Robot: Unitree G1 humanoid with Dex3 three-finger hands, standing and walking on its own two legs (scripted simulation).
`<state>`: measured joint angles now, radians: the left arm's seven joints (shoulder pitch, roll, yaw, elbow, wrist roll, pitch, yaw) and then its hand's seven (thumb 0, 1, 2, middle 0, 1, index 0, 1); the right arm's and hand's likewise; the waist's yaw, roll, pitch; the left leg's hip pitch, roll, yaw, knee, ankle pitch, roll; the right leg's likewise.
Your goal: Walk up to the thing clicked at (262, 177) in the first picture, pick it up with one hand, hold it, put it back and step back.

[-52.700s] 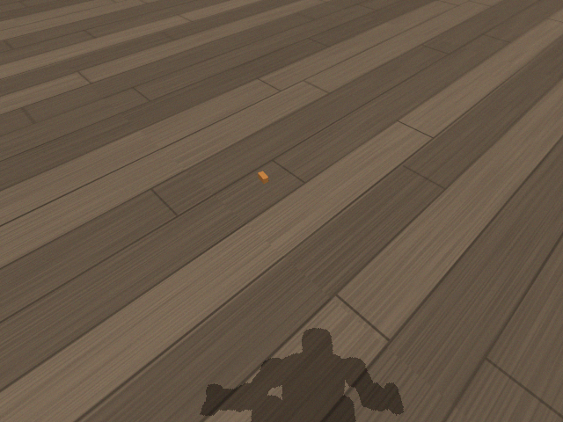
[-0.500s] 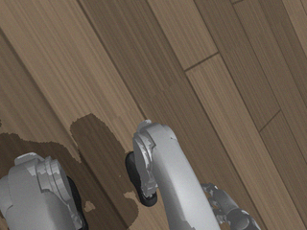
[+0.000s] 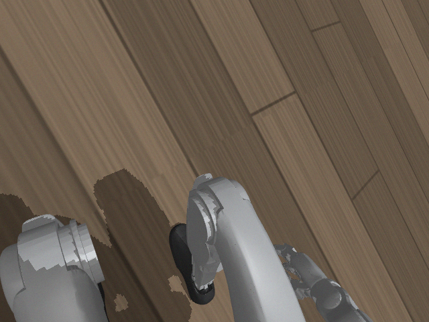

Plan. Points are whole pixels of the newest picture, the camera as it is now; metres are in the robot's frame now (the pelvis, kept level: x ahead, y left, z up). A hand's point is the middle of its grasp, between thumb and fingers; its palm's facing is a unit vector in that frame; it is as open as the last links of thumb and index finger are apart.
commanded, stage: approach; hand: left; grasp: from above
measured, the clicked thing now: out of the picture +0.51 +0.43 -0.30
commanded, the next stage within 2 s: go down in 0.28 s
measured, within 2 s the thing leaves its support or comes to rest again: neither
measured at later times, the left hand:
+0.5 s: hand out of the picture +0.46 +0.39 -0.18, palm faces -0.45 -0.22 -0.86, open 12.3 cm
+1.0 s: hand out of the picture +0.44 +0.45 -0.14, palm faces -0.61 -0.19 -0.77, open 12.6 cm
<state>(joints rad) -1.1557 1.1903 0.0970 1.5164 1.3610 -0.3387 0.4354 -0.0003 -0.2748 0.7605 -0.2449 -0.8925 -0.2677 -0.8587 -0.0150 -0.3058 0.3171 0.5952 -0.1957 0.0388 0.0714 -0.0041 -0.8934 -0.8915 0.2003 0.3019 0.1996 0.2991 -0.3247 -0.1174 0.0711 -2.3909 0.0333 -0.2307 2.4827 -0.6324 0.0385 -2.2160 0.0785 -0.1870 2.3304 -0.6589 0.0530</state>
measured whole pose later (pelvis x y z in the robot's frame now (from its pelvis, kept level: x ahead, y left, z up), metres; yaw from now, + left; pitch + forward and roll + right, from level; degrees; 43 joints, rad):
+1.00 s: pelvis +0.00 +0.00 +0.02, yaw +1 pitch +31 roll -15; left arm -1.15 1.26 0.04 1.45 1.16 -0.34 -0.04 0.00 -0.25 0.72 -0.24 -0.96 -0.28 -0.91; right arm 0.05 -0.31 0.34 0.58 -0.15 0.11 0.04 0.00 -0.90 -0.89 0.20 0.30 0.20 0.30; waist -0.31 -0.07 0.16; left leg -2.35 0.03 -0.19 2.42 -0.64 0.05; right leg -2.17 0.07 -0.16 2.28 -0.67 0.06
